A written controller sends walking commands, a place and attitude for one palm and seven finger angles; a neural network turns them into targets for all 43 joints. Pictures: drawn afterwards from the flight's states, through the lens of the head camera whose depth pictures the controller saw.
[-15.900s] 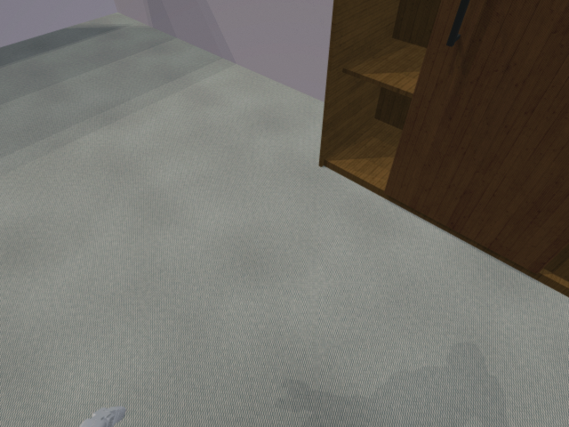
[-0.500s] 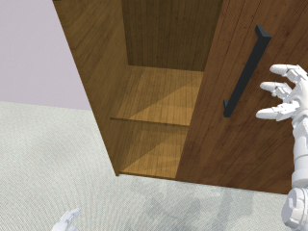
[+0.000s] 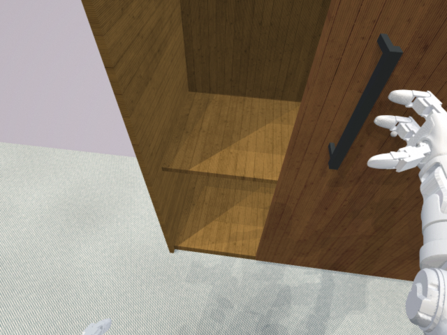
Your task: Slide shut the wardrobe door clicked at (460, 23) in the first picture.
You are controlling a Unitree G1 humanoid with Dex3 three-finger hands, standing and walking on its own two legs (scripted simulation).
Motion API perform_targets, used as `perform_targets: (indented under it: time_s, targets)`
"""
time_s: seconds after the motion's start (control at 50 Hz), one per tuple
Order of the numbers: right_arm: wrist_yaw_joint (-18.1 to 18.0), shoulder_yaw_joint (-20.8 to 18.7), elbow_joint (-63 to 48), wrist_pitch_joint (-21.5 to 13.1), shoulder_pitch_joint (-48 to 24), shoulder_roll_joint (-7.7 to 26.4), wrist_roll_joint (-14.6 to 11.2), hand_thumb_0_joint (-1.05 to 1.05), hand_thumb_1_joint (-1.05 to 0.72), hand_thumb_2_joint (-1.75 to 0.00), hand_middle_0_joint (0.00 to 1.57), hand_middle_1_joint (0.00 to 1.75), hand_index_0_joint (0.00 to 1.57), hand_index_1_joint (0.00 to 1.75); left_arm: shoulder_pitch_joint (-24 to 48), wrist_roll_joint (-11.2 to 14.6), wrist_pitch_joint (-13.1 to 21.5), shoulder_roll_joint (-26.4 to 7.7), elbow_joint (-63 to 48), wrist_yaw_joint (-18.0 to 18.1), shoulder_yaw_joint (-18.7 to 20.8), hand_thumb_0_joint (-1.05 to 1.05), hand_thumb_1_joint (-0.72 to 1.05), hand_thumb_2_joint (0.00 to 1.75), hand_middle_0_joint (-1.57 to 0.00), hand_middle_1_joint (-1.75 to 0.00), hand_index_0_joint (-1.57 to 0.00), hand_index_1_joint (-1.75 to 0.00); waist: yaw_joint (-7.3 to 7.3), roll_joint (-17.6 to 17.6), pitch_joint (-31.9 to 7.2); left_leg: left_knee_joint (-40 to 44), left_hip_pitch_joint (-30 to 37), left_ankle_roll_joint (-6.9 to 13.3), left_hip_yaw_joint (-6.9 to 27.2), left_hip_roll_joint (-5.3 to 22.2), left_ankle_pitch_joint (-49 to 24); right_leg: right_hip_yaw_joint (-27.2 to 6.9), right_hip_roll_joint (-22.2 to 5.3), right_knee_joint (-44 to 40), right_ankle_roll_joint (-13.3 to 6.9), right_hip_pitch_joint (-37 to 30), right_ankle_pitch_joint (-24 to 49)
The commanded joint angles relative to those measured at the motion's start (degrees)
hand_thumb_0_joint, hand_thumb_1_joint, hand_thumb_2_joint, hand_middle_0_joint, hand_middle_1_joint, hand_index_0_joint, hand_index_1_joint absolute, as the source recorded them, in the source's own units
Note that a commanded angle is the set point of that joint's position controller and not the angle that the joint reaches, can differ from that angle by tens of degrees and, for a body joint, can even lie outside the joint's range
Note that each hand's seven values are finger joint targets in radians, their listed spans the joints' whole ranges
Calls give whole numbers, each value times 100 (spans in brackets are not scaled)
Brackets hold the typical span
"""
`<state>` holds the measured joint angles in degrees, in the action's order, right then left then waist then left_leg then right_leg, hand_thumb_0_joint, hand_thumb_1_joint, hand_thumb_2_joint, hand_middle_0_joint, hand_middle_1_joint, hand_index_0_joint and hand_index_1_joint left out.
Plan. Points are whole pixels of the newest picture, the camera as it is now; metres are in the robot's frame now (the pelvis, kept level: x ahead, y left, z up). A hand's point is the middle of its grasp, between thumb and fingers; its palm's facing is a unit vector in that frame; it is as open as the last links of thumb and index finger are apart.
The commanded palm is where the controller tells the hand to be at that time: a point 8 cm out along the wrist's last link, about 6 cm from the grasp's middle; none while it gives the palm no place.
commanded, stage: feel for the door with the fingertips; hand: right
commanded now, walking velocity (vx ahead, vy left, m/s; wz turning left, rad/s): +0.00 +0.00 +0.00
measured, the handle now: (355, 112) +0.49 -0.18 +0.16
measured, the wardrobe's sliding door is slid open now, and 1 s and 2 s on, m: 0.38 0.38 0.38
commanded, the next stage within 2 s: slide the fingers in behind the handle in 0.62 s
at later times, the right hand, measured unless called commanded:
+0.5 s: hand (388, 131) +0.44 -0.22 +0.17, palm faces +0.07 +1.00 +0.00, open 14.0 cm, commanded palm +0.42 -0.26 +0.16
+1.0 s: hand (379, 127) +0.45 -0.21 +0.16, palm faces +0.03 +1.00 +0.00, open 13.8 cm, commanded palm +0.42 -0.25 +0.16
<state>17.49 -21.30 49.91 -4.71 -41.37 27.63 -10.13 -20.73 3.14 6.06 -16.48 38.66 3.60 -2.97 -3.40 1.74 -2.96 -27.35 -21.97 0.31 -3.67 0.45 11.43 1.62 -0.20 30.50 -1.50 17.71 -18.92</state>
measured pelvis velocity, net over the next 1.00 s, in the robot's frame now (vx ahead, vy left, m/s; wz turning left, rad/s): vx -0.01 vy -0.01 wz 0.01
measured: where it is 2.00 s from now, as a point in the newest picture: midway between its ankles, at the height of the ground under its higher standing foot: outside the picture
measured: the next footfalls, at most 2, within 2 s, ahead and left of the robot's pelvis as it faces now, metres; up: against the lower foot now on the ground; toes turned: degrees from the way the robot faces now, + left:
none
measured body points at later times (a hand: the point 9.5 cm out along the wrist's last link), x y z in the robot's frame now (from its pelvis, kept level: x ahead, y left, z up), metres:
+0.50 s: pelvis +0.00 +0.00 +0.00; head +0.02 +0.00 +0.45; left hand +0.10 +0.26 -0.11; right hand +0.43 -0.27 +0.17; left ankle +0.02 +0.12 -0.74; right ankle -0.04 -0.10 -0.74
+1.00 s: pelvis -0.01 -0.01 +0.00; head +0.03 +0.00 +0.45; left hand +0.03 +0.26 -0.12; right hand +0.44 -0.26 +0.17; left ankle +0.02 +0.12 -0.74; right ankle -0.04 -0.10 -0.74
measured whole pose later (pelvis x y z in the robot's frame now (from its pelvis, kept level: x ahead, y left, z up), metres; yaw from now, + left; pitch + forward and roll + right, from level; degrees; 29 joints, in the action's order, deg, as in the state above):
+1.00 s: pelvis -0.01 -0.01 +0.00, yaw +1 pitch +7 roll +1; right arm 14.7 -20.2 54.5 -8.2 -45.2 26.2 -9.2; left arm -23.6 2.6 6.3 -16.2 40.1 2.5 -2.4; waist -4.6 1.5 -3.6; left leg -28.3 -24.3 -0.1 -2.9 0.6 11.0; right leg 2.3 0.0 31.9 -1.9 20.0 -19.1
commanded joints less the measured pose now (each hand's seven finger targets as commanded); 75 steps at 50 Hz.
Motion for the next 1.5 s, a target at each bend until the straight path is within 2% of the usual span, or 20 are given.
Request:
perform_targets:
  time_s: [0.0, 0.12, 0.18, 0.22, 0.34, 0.38, 0.42, 0.5, 0.56, 0.6, 0.72, 0.82, 0.88, 0.94, 0.98, 1.08, 1.32, 1.38, 1.44, 1.48]
  targets:
    - [-78, -265, -1363, -395, -2627, 1432, -105, 0, 50, -30, 30, 120, 30, 120, -35, -24, 239, -846, -641, 49, 342, 0, 90, 90, -20, -30, -20, -30, -36, 60, -1870, 37, 1186, 177, 202, -55, -1591, -269, -37, -363, 4, -372, 1931]
    - [-205, -389, -1880, -379, -1951, 1375, -80, 0, 50, -30, 30, 120, 30, 120, 111, -30, 227, -766, -803, -24, 358, 0, 90, 90, -20, -30, -20, -30, 188, 286, -2026, -46, 1527, 186, 242, -27, -2113, -181, -48, -373, 23, -426, 2483]
    - [-243, -298, -1818, -241, -1942, 1228, -111, 0, 50, -30, 30, 120, 30, 120, 172, -3, 188, -780, -799, -16, 355, 0, 90, 90, -20, -30, -20, -30, 90, -57, -1668, 36, 1401, 157, 230, -36, -1920, -143, -57, -411, -31, -264, 2103]
    - [-295, -372, -2018, -242, -2234, 1410, -55, 0, 50, -30, 30, 120, 30, 120, 201, -6, 201, -763, -806, 12, 351, 0, 90, 90, -20, -30, -20, -30, 100, 315, -1783, 35, 1397, 175, 256, -30, -1794, -159, -33, -437, -9, -356, 2014]
    - [-303, -143, -1568, -249, -2634, 1177, -62, 0, 50, -30, 30, 120, 30, 120, 156, 5, 241, -770, -662, 77, 326, 0, 90, 90, -20, -30, -20, -30, -90, 13, -1603, 111, 1140, 157, 233, -44, -1530, -189, -43, -414, -32, -378, 1714]
    - [-269, -12, -1523, -310, -2978, 1164, 3, 0, 50, -30, 30, 120, 30, 120, 123, -4, 249, -765, -621, 85, 304, 0, 90, 90, -20, -30, -20, -30, -116, 334, -1664, 83, 1074, 183, 248, -28, -1485, -204, -13, -383, -10, -415, 1712]
    - [-254, 124, -1218, -328, -3077, 1012, 23, 0, 50, -30, 30, 120, 30, 120, 81, 0, 269, -754, -579, 87, 296, 0, 90, 90, -20, -30, -20, -30, -176, 204, -1641, 77, 976, 178, 215, -33, -1448, -240, -16, -362, -6, -431, 1708]
    - [-239, -107, -589, -433, -3251, 1341, 67, 0, 50, -30, 30, 120, 30, 120, -68, -22, 252, -823, -494, 78, 291, 0, 90, 90, -20, -30, -20, -30, -182, -18, -1598, 23, 944, 168, 227, -17, -1340, -259, -6, -328, -8, -147, 1529]
    - [-236, -56, -350, -569, -3428, 1328, 128, 0, 50, -30, 30, 120, 30, 120, -157, -37, 257, -832, -480, 58, 304, 0, 90, 90, -20, -30, -20, -30, -204, -27, -1696, -45, 887, 172, 228, -19, -1364, -277, -5, -272, -2, -115, 1578]
    - [-243, 14, -490, -692, -3648, 1309, 170, 0, 50, -30, 30, 120, 30, 120, -193, -45, 243, -811, -498, 36, 302, 0, 90, 90, -20, -30, -20, -30, -203, 325, -1950, -100, 889, 186, 236, -27, -1450, -288, -4, -240, 34, -283, 1775]
    - [-232, 0, -169, -744, -3877, 1292, 129, 0, 50, -30, 30, 120, 30, 120, -352, -60, 242, -858, -395, 22, 332, 0, 90, 90, -20, -30, -20, -30, -307, 68, -1800, -53, 787, 155, 233, -60, -1322, -295, -21, -248, 5, -108, 1570]
    - [-180, -26, -401, -802, -3526, 1276, 130, 0, 50, -30, 30, 120, 30, 120, -392, -67, 244, -847, -460, -15, 363, 0, 90, 90, -20, -30, -20, -30, -181, 405, -2023, -83, 802, 194, 213, -72, -1254, -320, -26, -254, 54, -242, 1687]
    - [-180, 110, -696, -779, -3275, 1021, 36, 0, 50, -30, 30, 120, 30, 120, -340, -57, 254, -840, -510, -45, 376, 0, 90, 90, -20, -30, -20, -30, -145, 341, -1972, -60, 750, 209, 169, -97, -1262, -359, -80, -276, 80, -373, 1897]
    - [-267, 21, -1054, -704, -3042, 1024, -6, 0, 50, -30, 30, 120, 30, 120, -262, -55, 283, -829, -555, -57, 390, 0, 90, 90, -20, -30, -20, -30, -71, 394, -1999, -45, 794, 204, 158, -106, -1276, -364, -93, -325, 112, -504, 1990]
    - [-361, -257, -999, -604, -2721, 1274, -5, 0, 50, -30, 30, 120, 30, 120, -227, -61, 253, -860, -567, -57, 386, 0, 90, 90, -20, -30, -20, -30, 16, 59, -1800, -7, 922, 197, 168, -106, -1259, -307, -96, -369, 53, -246, 1809]
    - [-571, -175, -1798, -561, -2460, 1137, 84, 0, 50, -30, 30, 120, 30, 120, -9, -60, 288, -768, -730, -79, 383, 0, 90, 90, -20, -30, -20, -30, 131, 294, -1977, -14, 1163, 217, 200, -85, -1445, -275, -102, -428, 84, -469, 2074]
    - [-781, 472, -1811, -190, -2754, 216, 53, 0, 50, -30, 30, 120, 30, 120, 255, -10, 315, -634, -641, -30, 317, 0, 90, 90, -20, -30, -20, -30, -45, 36, -1621, 82, 1043, 178, 166, -55, -1481, -256, -53, -461, 73, -586, 1878]
    - [-860, 113, -1568, -224, -2711, 652, 102, 0, 50, -30, 30, 120, 30, 120, 267, -32, 283, -674, -607, -4, 298, 0, 90, 90, -20, -30, -20, -30, 37, -175, -1589, 88, 1200, 180, 221, -31, -1459, -222, -28, -456, 11, -377, 1681]
    - [-843, 408, -1650, -339, -2952, 366, 146, 0, 50, -30, 30, 120, 30, 120, 320, -25, 296, -606, -653, -11, 279, 0, 90, 90, -20, -30, -20, -30, -13, -4, -1769, 48, 1270, 178, 246, -7, -1612, -201, -3, -438, 10, -470, 1764]
    - [-847, 241, -1439, -363, -2899, 576, 142, 0, 50, -30, 30, 120, 30, 120, 295, -25, 263, -636, -622, 3, 275, 0, 90, 90, -20, -30, -20, -30, -1, -129, -1706, 65, 1335, 174, 268, -7, -1554, -190, 1, -426, -12, -322, 1626]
